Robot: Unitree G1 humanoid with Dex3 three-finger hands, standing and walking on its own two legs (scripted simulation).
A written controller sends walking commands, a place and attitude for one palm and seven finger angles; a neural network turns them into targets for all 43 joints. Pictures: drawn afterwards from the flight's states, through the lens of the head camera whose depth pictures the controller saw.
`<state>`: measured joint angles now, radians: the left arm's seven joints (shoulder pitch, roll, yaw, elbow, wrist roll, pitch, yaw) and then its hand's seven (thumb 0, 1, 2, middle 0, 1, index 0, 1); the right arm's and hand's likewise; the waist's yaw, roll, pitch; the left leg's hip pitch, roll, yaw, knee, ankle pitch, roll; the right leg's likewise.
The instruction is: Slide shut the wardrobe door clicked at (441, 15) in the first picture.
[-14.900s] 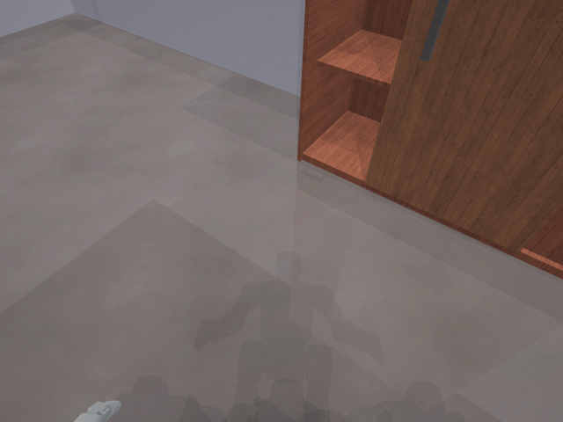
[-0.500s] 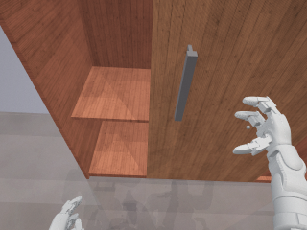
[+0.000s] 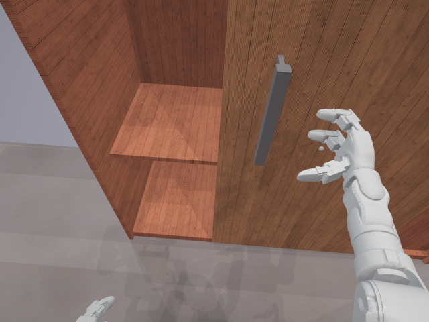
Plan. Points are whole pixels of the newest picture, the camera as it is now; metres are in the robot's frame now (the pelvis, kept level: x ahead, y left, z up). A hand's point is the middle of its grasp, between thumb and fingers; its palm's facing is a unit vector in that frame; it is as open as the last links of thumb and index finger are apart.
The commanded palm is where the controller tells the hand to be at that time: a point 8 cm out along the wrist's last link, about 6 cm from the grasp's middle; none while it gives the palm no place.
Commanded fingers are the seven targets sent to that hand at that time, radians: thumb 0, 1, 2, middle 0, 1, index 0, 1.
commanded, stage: move the hooked fingers beside the handle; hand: right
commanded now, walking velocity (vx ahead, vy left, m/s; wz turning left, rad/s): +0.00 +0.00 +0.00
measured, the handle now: (268, 116) +0.52 -0.06 +0.10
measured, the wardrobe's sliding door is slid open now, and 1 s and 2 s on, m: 0.38 0.38 0.38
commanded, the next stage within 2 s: feel for the door with the fingertips in 1.08 s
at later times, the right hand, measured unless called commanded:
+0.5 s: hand (300, 132) +0.47 -0.12 +0.11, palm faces -0.01 +1.00 -0.01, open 14.0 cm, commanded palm +0.44 -0.17 +0.11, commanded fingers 0.00 0.50 -0.30 0.30 1.20 0.30 1.20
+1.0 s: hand (300, 134) +0.47 -0.12 +0.10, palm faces -0.01 +1.00 -0.01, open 14.0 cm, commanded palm +0.44 -0.17 +0.10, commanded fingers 0.00 0.50 -0.30 0.30 1.20 0.30 1.20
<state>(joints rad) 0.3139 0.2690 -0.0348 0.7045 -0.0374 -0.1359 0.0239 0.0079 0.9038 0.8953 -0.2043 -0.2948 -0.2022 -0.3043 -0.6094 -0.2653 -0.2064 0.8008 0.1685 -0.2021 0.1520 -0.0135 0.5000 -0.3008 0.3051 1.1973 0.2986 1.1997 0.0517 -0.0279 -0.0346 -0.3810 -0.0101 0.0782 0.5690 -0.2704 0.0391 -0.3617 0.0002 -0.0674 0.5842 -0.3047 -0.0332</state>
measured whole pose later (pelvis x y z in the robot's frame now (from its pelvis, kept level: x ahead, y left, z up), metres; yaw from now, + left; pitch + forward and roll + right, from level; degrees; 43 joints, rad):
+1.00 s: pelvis +0.00 +0.00 -0.01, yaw +1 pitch +9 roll +0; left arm 0.35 0.27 -0.02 0.68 -0.01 -0.07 -0.02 0.00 0.91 0.90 -0.20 -0.29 -0.20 -0.30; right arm -0.82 -0.26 -0.24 1.06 0.10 -0.32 0.07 -0.01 0.50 -0.30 0.31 1.20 0.30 1.20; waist 0.09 -0.03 -0.06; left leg -0.52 -0.02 0.06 0.66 -0.30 0.04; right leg -0.50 -0.01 -0.08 0.68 -0.35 -0.04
